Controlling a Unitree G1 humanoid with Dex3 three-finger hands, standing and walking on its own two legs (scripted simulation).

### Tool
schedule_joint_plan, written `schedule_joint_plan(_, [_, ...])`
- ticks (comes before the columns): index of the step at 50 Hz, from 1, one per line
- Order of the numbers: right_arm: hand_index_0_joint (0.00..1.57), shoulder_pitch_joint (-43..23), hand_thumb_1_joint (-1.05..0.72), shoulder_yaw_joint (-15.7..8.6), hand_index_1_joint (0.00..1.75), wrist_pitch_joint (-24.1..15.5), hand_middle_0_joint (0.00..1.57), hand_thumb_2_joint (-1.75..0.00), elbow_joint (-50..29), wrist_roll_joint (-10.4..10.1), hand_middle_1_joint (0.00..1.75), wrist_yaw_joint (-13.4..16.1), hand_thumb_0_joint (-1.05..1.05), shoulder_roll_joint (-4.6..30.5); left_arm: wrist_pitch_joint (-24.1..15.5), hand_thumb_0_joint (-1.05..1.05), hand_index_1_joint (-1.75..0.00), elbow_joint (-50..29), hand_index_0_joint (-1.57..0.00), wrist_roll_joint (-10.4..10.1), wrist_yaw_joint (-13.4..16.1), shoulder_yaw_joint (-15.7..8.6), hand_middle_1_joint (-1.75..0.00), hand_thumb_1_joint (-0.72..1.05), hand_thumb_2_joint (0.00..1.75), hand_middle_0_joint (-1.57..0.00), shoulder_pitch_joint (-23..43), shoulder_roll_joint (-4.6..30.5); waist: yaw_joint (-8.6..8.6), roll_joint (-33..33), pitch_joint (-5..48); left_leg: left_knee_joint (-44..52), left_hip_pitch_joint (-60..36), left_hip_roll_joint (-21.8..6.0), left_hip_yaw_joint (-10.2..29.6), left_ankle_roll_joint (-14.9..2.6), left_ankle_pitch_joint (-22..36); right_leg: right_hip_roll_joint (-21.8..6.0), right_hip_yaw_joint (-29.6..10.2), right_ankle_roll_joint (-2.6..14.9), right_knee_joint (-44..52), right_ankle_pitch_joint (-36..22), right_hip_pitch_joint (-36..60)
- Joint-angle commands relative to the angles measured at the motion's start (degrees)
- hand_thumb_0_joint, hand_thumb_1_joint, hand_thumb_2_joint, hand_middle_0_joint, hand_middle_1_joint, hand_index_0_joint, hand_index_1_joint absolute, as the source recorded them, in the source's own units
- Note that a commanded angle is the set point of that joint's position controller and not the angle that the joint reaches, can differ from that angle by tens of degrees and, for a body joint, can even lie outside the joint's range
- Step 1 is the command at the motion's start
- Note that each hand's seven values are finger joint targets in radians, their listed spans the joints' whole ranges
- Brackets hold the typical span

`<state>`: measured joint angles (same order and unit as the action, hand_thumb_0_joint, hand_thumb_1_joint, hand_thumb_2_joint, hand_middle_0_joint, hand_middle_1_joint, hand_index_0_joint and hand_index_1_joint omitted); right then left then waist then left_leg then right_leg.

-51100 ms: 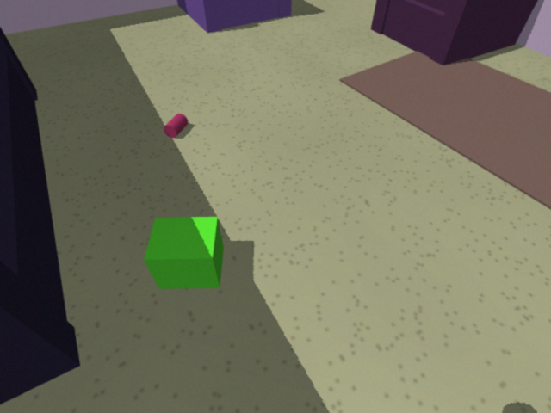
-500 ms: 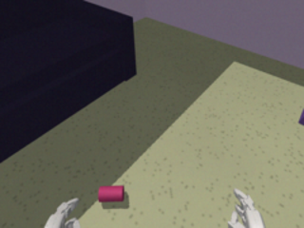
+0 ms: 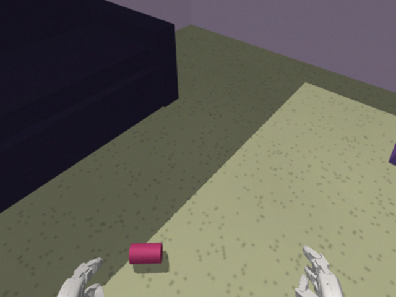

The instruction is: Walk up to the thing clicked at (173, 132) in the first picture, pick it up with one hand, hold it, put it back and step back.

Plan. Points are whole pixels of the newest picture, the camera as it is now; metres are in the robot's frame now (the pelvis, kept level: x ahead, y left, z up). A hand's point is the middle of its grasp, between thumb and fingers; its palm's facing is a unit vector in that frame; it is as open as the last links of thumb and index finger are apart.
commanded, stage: home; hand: left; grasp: from above
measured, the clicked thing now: (146, 253) +0.47 +0.23 -0.67
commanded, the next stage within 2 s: stand in 0.58 s
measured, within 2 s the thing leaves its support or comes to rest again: neither
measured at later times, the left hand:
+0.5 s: hand out of the picture +0.17 +0.18 -0.04, palm faces +0.04 -0.98 -0.21, open 7.4 cm
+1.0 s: hand out of the picture +0.10 +0.24 -0.11, palm faces +0.03 -0.94 -0.34, open 7.4 cm
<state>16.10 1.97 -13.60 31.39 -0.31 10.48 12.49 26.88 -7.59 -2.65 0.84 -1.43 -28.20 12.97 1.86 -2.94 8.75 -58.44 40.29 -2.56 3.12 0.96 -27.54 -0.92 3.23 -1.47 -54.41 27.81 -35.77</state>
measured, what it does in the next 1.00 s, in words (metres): stands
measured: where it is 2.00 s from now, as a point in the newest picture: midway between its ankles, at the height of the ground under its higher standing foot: outside the picture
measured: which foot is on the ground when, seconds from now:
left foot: down 0.00-1.00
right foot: down 0.00-1.00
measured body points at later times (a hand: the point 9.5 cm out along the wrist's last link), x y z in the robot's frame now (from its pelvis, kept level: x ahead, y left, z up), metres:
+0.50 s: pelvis +0.00 +0.00 +0.00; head +0.02 +0.00 +0.45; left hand +0.16 +0.23 -0.03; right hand +0.17 -0.24 -0.07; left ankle +0.02 +0.12 -0.68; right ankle -0.01 -0.14 -0.68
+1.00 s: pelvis +0.00 +0.00 +0.03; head +0.01 +0.01 +0.48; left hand +0.09 +0.29 -0.08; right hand +0.10 -0.28 -0.09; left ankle +0.02 +0.12 -0.68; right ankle -0.01 -0.14 -0.68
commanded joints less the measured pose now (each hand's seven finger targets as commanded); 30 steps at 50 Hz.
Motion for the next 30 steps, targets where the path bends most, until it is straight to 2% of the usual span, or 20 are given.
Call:
schedule_joint_plan(1, [0.2,-4.3,-0.9,-3.1,0.3,-3.7,0.2,-0.9,-9.6,-0.1,0.3,0.9,0.0,6.8,-2.8,0.0,-0.3,-11.0,-0.2,0.4,0.7,-3.3,-0.3,0.9,0.9,-0.2,1.4,5.5,0.15,-0.1,3.8,10.9,-6.1,2.0,-0.5,-1.27,8.9,2.4,1.5,1.28,9.1,-8.4,0.5])
schedule_joint_plan(7, [0.2,-4.0,-0.9,-3.2,0.3,-3.7,0.2,-0.9,-9.5,-0.1,0.3,0.9,0.0,6.9,-2.9,0.0,-0.3,-11.3,-0.2,0.1,0.6,-3.5,-0.3,0.9,0.9,-0.2,1.4,5.6,0.31,-0.5,4.2,11.0,-6.3,1.8,-0.2,-1.25,8.5,2.4,1.4,1.28,8.7,-8.4,0.2])
schedule_joint_plan(10, [0.2,-3.7,-0.9,-3.4,0.3,-3.6,0.2,-0.9,-9.5,-0.1,0.3,0.8,0.0,6.9,-3.2,0.0,-0.3,-11.9,-0.2,0.2,0.7,-4.0,-0.3,0.9,0.9,-0.2,0.7,5.9,0.06,-0.8,5.8,10.6,-7.3,1.6,0.0,-1.02,11.4,2.5,1.6,1.45,7.8,-10.4,0.9])
schedule_joint_plan(11, [0.2,-3.7,-0.9,-3.2,0.3,-3.6,0.2,-0.9,-9.7,-0.1,0.3,0.9,0.0,6.8,-3.1,0.0,-0.3,-10.8,-0.2,0.2,0.7,-3.2,-0.3,0.9,0.9,-0.2,-0.3,5.2,0.11,0.0,5.3,10.0,-6.8,1.8,-0.5,-1.16,12.5,2.4,1.5,1.34,8.1,-11.3,0.9])
schedule_joint_plan(14, [0.2,-3.4,-0.9,-3.4,0.3,-3.6,0.2,-0.9,-9.4,0.0,0.3,0.8,0.0,6.9,-3.2,0.0,-0.3,-11.2,-0.2,0.1,0.7,-3.5,-0.3,0.9,0.9,-0.2,0.9,5.4,0.63,0.1,5.6,9.7,-7.3,1.8,-0.7,-1.21,12.9,2.4,1.3,1.18,8.1,-12.0,1.0])
schedule_joint_plan(15, [0.2,-3.4,-0.9,-3.4,0.3,-3.5,0.2,-0.9,-9.3,0.0,0.3,0.9,0.0,7.0,-3.4,0.0,-0.3,-12.6,-0.2,0.2,0.8,-4.2,-0.3,0.9,0.9,-0.2,1.9,6.6,0.16,-1.2,6.0,9.8,-7.1,1.9,-0.6,-1.13,12.5,2.3,1.3,1.36,8.1,-11.6,0.8])
schedule_joint_plan(17, [0.2,-3.8,-0.9,-3.2,0.3,-3.5,0.2,-0.9,-9.4,-0.1,0.3,0.8,0.0,7.0,-3.0,0.0,-0.3,-9.9,-0.2,0.1,0.5,-3.1,-0.3,0.9,0.9,-0.2,0.3,5.3,0.39,0.1,4.0,10.2,-6.7,1.7,-0.2,-1.21,12.0,2.4,1.5,1.25,8.3,-11.1,0.3])
schedule_joint_plan(18, [0.2,-3.7,-0.9,-3.4,0.3,-3.4,0.2,-0.9,-9.6,0.0,0.3,0.7,0.0,7.0,-3.2,0.0,-0.3,-11.0,-0.2,0.0,0.6,-3.6,-0.3,0.9,0.9,-0.2,1.1,5.5,0.56,0.2,5.0,10.1,-7.1,1.7,-0.3,-1.2,12.1,2.4,1.4,1.24,8.2,-11.2,0.7])
schedule_joint_plan(19, [0.2,-3.8,-0.9,-3.3,0.3,-3.4,0.2,-0.9,-9.6,-0.1,0.3,0.8,0.0,6.9,-3.2,0.0,-0.3,-11.5,-0.2,-0.1,0.6,-4.1,-0.3,0.9,0.9,-0.2,0.8,5.9,0.04,-0.3,5.4,9.8,-7.2,1.8,-0.6,-1.2,12.9,2.3,1.4,1.2,8.3,-11.9,1.1])
schedule_joint_plan(20, [0.2,-3.7,-0.9,-3.3,0.3,-3.3,0.2,-0.9,-9.5,-0.2,0.3,0.8,0.0,6.9,-3.1,0.0,-0.3,-11.0,-0.2,0.0,0.7,-3.6,-0.3,0.9,0.9,-0.2,0.6,5.6,0.3,0.4,5.6,9.6,-7.5,1.8,-0.7,-1.26,13.4,2.2,1.2,1.18,8.3,-12.4,1.2])
schedule_joint_plan(21, [0.2,-3.6,-0.9,-3.4,0.3,-3.3,0.2,-0.9,-9.6,-0.1,0.3,0.8,0.0,7.0,-3.2,0.0,-0.3,-12.4,-0.2,0.1,0.7,-4.5,-0.3,0.9,0.9,-0.2,1.3,6.9,-0.03,0.1,5.8,9.4,-7.1,2.0,-0.8,-1.31,13.4,2.2,1.1,1.16,8.4,-12.4,1.3])
schedule_joint_plan(22, [0.2,-3.7,-0.9,-3.3,0.3,-3.2,0.2,-0.9,-9.7,-0.1,0.3,0.8,0.0,7.0,-3.0,0.0,-0.3,-10.7,-0.2,0.1,0.7,-3.8,-0.3,0.9,0.9,-0.2,0.3,5.8,0.22,0.4,4.4,9.4,-6.7,2.0,-1.2,-1.32,12.9,2.1,1.1,1.14,8.7,-12.1,0.8])
schedule_joint_plan(23, [0.2,-3.6,-0.9,-3.3,0.3,-3.3,0.2,-0.9,-9.7,0.0,0.3,0.8,0.0,6.8,-3.0,0.0,-0.3,-10.7,-0.2,0.1,0.6,-3.4,-0.3,0.9,0.9,-0.2,0.4,5.4,0.43,0.7,5.2,9.4,-7.2,1.9,-0.9,-1.34,13.3,2.2,1.2,1.14,8.4,-12.4,1.3])
schedule_joint_plan(24, [0.2,-3.7,-0.9,-3.5,0.3,-3.2,0.2,-0.9,-9.5,-0.1,0.3,0.7,0.0,7.0,-3.1,0.0,-0.3,-11.8,-0.2,0.0,0.8,-4.2,-0.3,0.9,0.9,-0.2,1.2,6.3,-0.17,0.2,4.8,9.3,-6.9,2.0,-1.2,-1.3,13.3,2.1,1.1,1.18,8.6,-12.4,1.3])
schedule_joint_plan(25, [0.2,-3.6,-0.9,-3.4,0.3,-3.1,0.2,-0.9,-9.7,0.0,0.3,0.8,0.0,6.8,-3.1,0.0,-0.3,-11.3,-0.2,0.1,0.7,-3.6,-0.3,0.9,0.9,-0.2,0.6,5.9,0.65,0.6,6.0,8.9,-7.6,2.0,-1.2,-1.43,14.1,2.1,0.9,0.96,8.6,-13.4,1.4])
schedule_joint_plan(26, [0.2,-3.5,-0.9,-3.5,0.3,-3.1,0.2,-0.9,-9.7,-0.1,0.3,0.8,0.0,7.0,-2.9,0.0,-0.3,-10.7,-0.2,0.0,0.6,-3.3,-0.3,0.9,0.9,-0.2,0.3,5.4,0.68,1.0,6.3,8.8,-7.6,2.0,-1.1,-1.46,14.5,2.1,1.0,0.93,8.5,-13.9,1.7])
schedule_joint_plan(27, [0.2,-3.6,-0.9,-3.4,0.3,-3.1,0.2,-0.9,-9.7,-0.1,0.3,0.7,0.0,6.9,-2.9,0.0,-0.3,-10.8,-0.2,0.0,0.6,-3.6,-0.3,0.9,0.9,-0.2,0.5,5.5,0.39,0.2,4.9,9.1,-7.1,2.0,-1.3,-1.37,13.9,2.0,1.0,0.99,8.5,-13.3,1.2])
schedule_joint_plan(30, [0.2,-3.8,-0.9,-3.3,0.3,-2.9,0.2,-0.9,-9.8,-0.1,0.3,0.7,0.0,6.9,-3.0,0.0,-0.3,-11.2,-0.2,0.1,0.6,-4.1,-0.3,0.9,0.9,-0.2,1.0,6.4,0.21,1.0,5.0,9.2,-6.7,2.0,-1.1,-1.52,12.7,2.0,1.1,1.02,8.9,-12.1,1.3])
